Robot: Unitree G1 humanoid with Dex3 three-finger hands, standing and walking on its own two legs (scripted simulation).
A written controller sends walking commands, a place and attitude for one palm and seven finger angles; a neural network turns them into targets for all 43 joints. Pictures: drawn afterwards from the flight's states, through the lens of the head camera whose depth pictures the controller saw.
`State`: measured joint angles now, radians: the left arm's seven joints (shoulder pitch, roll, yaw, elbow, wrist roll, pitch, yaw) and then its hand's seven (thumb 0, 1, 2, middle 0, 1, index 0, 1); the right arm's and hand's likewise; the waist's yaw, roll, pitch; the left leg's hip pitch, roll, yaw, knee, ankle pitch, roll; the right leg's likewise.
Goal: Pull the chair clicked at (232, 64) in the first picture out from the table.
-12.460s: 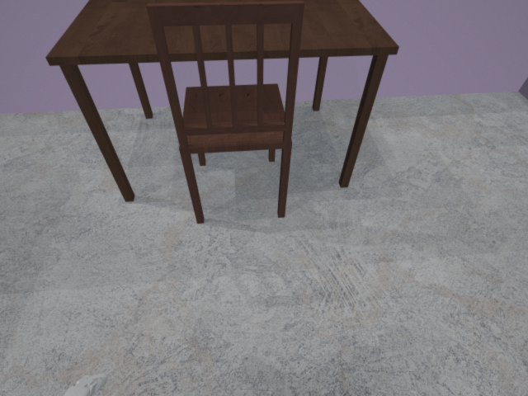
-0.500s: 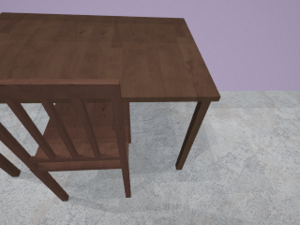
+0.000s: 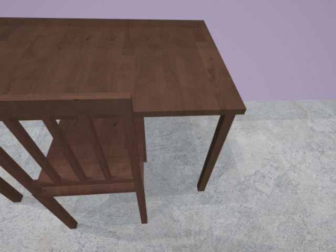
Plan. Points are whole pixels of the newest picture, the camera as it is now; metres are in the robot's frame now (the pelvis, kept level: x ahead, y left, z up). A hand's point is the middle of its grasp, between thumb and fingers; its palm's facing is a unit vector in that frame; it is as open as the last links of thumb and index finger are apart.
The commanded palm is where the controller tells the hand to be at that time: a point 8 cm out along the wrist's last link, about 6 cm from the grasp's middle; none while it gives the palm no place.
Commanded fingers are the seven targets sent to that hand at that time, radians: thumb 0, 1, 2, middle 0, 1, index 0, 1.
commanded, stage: look again from close up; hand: left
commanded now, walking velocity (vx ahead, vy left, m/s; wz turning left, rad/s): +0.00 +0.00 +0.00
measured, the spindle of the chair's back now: (68, 153) +0.38 +0.33 -0.05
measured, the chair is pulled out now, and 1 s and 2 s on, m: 0.00 0.00 0.00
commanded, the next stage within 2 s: raise the hand toward the chair's back in 0.10 s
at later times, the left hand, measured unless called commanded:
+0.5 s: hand (109, 213) +0.20 +0.15 +0.01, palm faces +0.11 -0.99 +0.01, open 8.2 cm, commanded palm +0.11 +0.21 -0.07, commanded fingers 0.00 0.53 0.74 -0.16 -0.24 -0.16 -0.24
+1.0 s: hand (117, 233) +0.18 +0.14 -0.07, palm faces +0.02 -1.00 +0.01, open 12.5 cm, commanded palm +0.13 +0.21 -0.05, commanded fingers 0.00 -0.06 0.49 -0.10 -0.15 -0.10 -0.15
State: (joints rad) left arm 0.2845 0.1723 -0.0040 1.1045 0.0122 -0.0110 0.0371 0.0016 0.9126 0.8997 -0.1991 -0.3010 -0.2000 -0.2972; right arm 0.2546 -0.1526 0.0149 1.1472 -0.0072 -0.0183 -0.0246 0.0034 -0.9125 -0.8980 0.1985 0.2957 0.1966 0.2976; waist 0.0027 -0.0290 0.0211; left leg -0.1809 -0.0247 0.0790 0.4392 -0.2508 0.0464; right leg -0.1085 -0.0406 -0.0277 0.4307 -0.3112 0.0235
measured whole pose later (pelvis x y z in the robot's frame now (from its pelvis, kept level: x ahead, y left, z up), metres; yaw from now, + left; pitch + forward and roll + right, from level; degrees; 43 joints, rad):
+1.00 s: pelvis -0.06 -0.06 -0.10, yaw +2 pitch +16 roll -1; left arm 0.26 0.22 0.17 0.10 -0.31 -0.23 -0.29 0.01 0.17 0.59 -0.13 -0.19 -0.13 -0.18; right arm 0.21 -0.18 0.03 0.60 0.03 -0.20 -0.08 0.01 -0.90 -0.90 0.20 0.30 0.20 0.30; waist -0.01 0.05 -0.12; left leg -0.99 0.05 -0.03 1.18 -0.47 -0.03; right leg -0.89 0.01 -0.12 1.19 -0.58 -0.07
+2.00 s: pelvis -0.05 -0.01 -0.08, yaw +2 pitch +15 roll -3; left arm 0.30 0.25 0.19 0.04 -0.27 -0.34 -0.21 -0.01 -0.49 0.30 -0.06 -0.08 -0.06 -0.08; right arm 0.24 -0.24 0.01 0.56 0.02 -0.19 -0.06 0.01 -0.90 -0.90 0.20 0.30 0.20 0.30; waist -0.01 0.04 -0.14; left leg -0.94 0.03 0.00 1.13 -0.46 0.04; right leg -0.82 -0.01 -0.09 1.08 -0.53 0.00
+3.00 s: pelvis -0.05 -0.03 -0.10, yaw +2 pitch +18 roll -2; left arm 0.20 0.19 0.12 0.11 -0.23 -0.41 -0.13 -0.01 -0.50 0.30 -0.06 -0.08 -0.06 -0.08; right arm 0.21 -0.24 0.00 0.56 0.00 -0.14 -0.04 0.01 -0.90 -0.90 0.20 0.30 0.20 0.30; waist -0.01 0.04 -0.16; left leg -1.03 0.04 -0.01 1.21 -0.49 0.00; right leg -0.93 0.00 -0.10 1.19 -0.59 -0.04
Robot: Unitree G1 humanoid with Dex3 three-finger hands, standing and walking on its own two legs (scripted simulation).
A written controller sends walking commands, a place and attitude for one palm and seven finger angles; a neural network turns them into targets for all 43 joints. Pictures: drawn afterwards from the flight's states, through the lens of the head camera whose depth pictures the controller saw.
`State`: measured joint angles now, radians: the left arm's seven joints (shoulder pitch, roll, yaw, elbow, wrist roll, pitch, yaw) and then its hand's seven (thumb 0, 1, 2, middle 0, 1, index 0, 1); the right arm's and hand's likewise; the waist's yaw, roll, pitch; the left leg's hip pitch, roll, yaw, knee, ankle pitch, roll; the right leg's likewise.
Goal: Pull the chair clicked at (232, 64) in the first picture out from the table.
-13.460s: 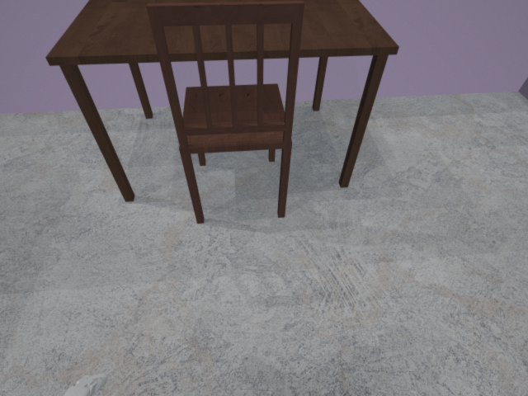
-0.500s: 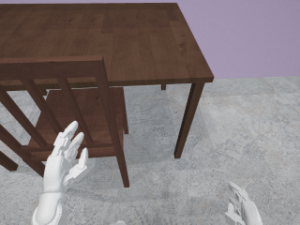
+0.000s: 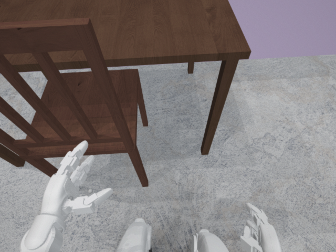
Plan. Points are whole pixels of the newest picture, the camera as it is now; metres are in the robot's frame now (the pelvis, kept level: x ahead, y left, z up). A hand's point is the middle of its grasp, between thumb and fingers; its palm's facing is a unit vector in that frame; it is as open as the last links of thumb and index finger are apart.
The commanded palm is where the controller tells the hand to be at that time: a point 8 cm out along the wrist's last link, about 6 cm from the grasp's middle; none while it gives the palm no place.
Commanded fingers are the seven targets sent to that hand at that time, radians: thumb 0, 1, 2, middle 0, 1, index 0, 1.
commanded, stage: raise the hand toward the chair's back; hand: left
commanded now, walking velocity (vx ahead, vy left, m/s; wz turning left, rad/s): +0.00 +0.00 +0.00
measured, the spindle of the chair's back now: (39, 106) +0.46 +0.37 +0.05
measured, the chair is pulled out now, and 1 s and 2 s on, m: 0.00 0.00 0.00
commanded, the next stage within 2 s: aim the fingers beside a spindle in 1.30 s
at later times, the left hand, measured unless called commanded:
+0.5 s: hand (54, 186) +0.24 +0.24 +0.07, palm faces +0.13 -0.99 -0.05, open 16.4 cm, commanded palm +0.21 +0.29 +0.06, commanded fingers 0.00 -0.50 0.30 -0.06 -0.08 -0.06 -0.08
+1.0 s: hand (53, 183) +0.25 +0.25 +0.06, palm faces +0.05 -1.00 -0.04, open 16.9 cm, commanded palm +0.23 +0.31 +0.07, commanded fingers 0.00 -0.50 0.30 -0.06 -0.08 -0.06 -0.08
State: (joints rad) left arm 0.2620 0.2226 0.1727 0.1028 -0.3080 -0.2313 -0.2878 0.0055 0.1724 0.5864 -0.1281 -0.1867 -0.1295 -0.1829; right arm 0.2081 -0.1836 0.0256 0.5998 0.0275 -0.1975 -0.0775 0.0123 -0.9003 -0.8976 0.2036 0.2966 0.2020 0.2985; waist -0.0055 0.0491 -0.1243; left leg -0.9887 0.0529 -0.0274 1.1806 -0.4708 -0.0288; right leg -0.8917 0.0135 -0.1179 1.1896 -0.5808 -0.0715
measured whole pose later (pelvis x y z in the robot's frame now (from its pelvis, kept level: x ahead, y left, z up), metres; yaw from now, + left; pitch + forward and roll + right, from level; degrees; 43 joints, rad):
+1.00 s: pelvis +0.01 +0.05 +0.02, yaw -1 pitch +15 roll -3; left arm 0.30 0.25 0.19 0.04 -0.27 -0.34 -0.21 -0.01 -0.49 0.30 -0.06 -0.08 -0.06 -0.08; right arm 0.24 -0.24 0.01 0.56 0.02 -0.19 -0.06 0.01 -0.90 -0.90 0.20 0.30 0.20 0.30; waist -0.01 0.04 -0.14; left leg -0.94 0.03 0.00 1.13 -0.46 0.04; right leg -0.82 -0.01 -0.09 1.08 -0.53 0.00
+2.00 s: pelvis +0.01 +0.02 +0.00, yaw -1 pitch +18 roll -2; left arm 0.20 0.19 0.12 0.11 -0.23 -0.41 -0.13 -0.01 -0.50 0.30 -0.06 -0.08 -0.06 -0.08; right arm 0.21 -0.24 0.00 0.56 0.00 -0.14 -0.04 0.01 -0.90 -0.90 0.20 0.30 0.20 0.30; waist -0.01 0.04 -0.16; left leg -1.03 0.04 -0.01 1.21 -0.49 0.00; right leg -0.93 0.00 -0.10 1.19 -0.59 -0.04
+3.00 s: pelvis +0.00 +0.03 -0.02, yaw -1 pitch +21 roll -1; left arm 0.05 0.11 -0.02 0.22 -0.10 -0.45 0.08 -0.01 -0.50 0.30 -0.06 -0.08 -0.06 -0.08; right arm 0.19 -0.22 0.00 0.53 -0.02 -0.01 0.01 0.01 -0.90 -0.90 0.20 0.30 0.20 0.30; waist -0.02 0.03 -0.17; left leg -1.15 0.04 0.01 1.30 -0.53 0.01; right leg -1.05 0.00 -0.08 1.30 -0.62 -0.03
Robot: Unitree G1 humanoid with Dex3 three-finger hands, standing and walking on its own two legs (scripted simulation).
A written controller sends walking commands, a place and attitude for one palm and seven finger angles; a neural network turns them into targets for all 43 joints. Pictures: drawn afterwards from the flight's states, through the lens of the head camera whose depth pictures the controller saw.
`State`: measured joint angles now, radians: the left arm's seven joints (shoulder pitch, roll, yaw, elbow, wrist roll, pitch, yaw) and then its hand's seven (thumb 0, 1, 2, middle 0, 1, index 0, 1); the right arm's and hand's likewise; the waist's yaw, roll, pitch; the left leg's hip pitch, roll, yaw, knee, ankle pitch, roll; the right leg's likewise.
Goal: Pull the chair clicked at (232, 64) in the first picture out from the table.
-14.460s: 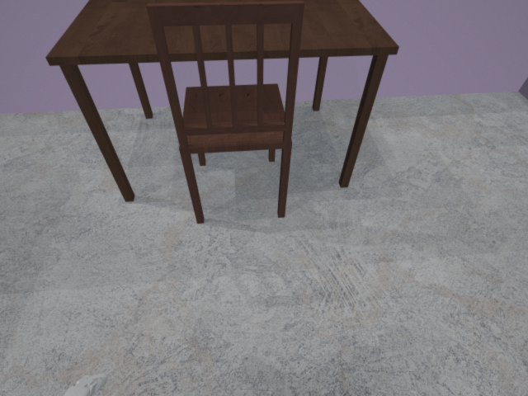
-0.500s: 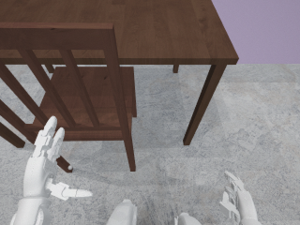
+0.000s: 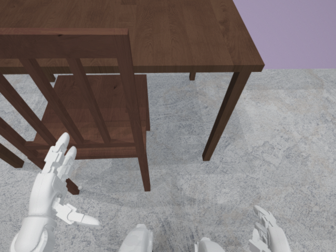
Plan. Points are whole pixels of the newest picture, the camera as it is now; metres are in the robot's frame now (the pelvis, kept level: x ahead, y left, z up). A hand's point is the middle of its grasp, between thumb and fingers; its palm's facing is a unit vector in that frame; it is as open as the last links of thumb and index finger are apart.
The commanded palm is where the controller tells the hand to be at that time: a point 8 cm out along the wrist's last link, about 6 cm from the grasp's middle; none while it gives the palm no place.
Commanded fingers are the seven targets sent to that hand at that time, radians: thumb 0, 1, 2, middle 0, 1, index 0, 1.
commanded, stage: raise the hand toward the chair's back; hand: left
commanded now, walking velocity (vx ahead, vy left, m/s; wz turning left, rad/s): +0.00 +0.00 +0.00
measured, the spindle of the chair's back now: (60, 109) +0.45 +0.32 +0.03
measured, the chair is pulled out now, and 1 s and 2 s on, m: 0.00 0.00 0.00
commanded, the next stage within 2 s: aim the fingers beside a spindle in 0.30 s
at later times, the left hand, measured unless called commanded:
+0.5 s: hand (85, 182) +0.25 +0.19 +0.05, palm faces +0.11 -0.99 -0.05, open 16.9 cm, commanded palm +0.23 +0.24 +0.05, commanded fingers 0.00 -0.50 0.30 -0.06 -0.08 -0.06 -0.08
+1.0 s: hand (111, 178) +0.27 +0.15 +0.02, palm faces +0.06 -1.00 -0.02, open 16.9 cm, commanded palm +0.25 +0.20 +0.03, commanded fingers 0.00 -0.50 0.30 -0.06 -0.08 -0.06 -0.08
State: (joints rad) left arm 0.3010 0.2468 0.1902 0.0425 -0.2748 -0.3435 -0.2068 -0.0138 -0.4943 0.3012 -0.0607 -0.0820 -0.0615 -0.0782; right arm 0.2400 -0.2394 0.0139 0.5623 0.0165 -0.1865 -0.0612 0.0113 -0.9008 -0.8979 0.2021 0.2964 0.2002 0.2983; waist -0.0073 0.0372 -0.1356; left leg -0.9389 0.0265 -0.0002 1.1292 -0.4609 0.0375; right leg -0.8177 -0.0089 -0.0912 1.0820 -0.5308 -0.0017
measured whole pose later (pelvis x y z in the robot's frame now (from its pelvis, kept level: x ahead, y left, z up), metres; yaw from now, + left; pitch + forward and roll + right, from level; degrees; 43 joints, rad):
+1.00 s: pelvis +0.00 -0.03 -0.02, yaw +0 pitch +18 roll -2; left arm 0.20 0.19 0.12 0.11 -0.23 -0.41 -0.13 -0.01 -0.50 0.30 -0.06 -0.08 -0.06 -0.08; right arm 0.21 -0.24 0.00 0.56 0.00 -0.14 -0.04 0.01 -0.90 -0.90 0.20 0.30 0.20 0.30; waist -0.01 0.04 -0.16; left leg -1.03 0.04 -0.01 1.21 -0.49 0.00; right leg -0.93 0.00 -0.10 1.19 -0.59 -0.04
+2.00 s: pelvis +0.00 -0.02 -0.04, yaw -1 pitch +21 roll -1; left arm 0.05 0.11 -0.02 0.22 -0.10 -0.45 0.08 -0.01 -0.50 0.30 -0.06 -0.08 -0.06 -0.08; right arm 0.19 -0.22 0.00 0.53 -0.02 -0.01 0.01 0.01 -0.90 -0.90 0.20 0.30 0.20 0.30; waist -0.02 0.03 -0.17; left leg -1.15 0.04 0.01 1.30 -0.53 0.01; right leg -1.05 0.00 -0.08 1.30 -0.62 -0.03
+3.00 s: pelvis +0.00 -0.02 -0.04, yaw +0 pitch +21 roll -2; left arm 0.04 0.11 -0.05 0.28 -0.14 -0.43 0.00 -0.01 -0.50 0.30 -0.05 -0.08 -0.06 -0.08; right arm 0.20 -0.23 0.01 0.54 0.00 -0.01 0.00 0.01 -0.90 -0.90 0.20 0.30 0.20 0.30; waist -0.02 0.04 -0.18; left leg -1.14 0.03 -0.01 1.29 -0.52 0.01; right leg -1.04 0.00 -0.09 1.27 -0.61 -0.03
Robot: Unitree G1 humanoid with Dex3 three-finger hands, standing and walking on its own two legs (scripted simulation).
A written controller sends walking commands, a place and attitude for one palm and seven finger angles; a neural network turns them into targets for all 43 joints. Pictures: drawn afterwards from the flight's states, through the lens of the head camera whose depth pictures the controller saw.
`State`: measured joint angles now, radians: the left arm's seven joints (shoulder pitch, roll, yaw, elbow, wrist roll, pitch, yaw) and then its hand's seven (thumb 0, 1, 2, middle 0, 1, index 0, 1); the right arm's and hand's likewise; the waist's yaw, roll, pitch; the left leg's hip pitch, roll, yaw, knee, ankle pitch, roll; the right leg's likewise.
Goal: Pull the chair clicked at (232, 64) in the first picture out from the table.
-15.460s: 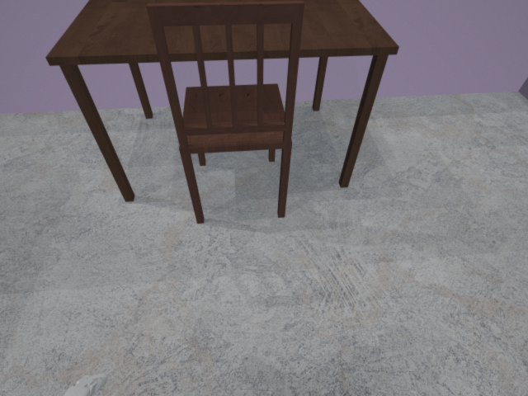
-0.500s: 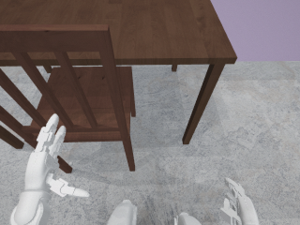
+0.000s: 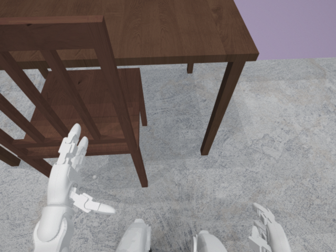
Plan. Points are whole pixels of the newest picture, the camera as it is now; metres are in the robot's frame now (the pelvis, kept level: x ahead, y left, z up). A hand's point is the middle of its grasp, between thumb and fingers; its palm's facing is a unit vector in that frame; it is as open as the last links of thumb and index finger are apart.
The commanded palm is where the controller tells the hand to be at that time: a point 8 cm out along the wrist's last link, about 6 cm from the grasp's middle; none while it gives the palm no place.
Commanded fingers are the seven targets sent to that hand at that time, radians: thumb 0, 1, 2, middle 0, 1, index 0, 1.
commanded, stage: aim the fingers beside a spindle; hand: left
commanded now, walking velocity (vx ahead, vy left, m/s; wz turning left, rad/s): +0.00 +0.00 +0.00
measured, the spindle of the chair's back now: (43, 106) +0.44 +0.35 +0.05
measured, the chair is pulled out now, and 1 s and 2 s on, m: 0.00 0.00 0.00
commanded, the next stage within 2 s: none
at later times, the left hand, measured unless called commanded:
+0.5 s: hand (112, 168) +0.30 +0.15 +0.02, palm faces +0.06 -1.00 -0.01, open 16.9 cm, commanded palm +0.27 +0.20 +0.02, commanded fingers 0.00 -0.50 0.30 -0.06 -0.08 -0.06 -0.08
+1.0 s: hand (124, 167) +0.31 +0.12 +0.01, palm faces +0.06 -1.00 -0.01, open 16.9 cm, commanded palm +0.29 +0.18 +0.01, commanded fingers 0.00 -0.50 0.30 -0.06 -0.08 -0.06 -0.08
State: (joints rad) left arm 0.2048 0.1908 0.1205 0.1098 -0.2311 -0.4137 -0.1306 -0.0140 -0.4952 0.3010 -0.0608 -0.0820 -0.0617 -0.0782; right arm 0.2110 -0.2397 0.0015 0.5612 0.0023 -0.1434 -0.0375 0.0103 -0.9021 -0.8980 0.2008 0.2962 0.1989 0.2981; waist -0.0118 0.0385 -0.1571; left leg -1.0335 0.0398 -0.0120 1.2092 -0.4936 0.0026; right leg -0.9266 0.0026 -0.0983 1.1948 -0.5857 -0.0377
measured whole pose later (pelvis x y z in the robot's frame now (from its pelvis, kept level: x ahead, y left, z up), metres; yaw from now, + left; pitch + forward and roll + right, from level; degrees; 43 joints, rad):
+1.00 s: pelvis +0.00 +0.00 -0.02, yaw -1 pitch +21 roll -1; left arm 0.05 0.11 -0.02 0.22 -0.10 -0.45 0.08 -0.01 -0.50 0.30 -0.06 -0.08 -0.06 -0.08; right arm 0.19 -0.22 0.00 0.53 -0.02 -0.01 0.01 0.01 -0.90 -0.90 0.20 0.30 0.20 0.30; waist -0.02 0.03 -0.17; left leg -1.15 0.04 0.01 1.30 -0.53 0.01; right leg -1.05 0.00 -0.08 1.30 -0.62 -0.03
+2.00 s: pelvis +0.00 +0.00 -0.02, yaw +0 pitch +21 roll -2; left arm 0.04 0.11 -0.05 0.28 -0.14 -0.43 0.00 -0.01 -0.50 0.30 -0.05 -0.08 -0.06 -0.08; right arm 0.20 -0.23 0.01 0.54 0.00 -0.01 0.00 0.01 -0.90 -0.90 0.20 0.30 0.20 0.30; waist -0.02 0.04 -0.18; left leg -1.14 0.03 -0.01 1.29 -0.52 0.01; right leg -1.04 0.00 -0.09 1.27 -0.61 -0.03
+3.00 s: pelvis +0.00 +0.00 -0.02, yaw +0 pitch +21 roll -2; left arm -0.04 0.14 0.02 0.33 -0.14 -0.42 0.05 -0.01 -0.49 0.30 -0.06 -0.08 -0.06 -0.08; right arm 0.19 -0.23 0.01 0.54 0.00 0.01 0.01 0.01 -0.90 -0.90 0.20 0.30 0.20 0.30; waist -0.02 0.04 -0.18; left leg -1.14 0.03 -0.01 1.28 -0.52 0.00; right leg -1.04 0.00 -0.09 1.28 -0.62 -0.04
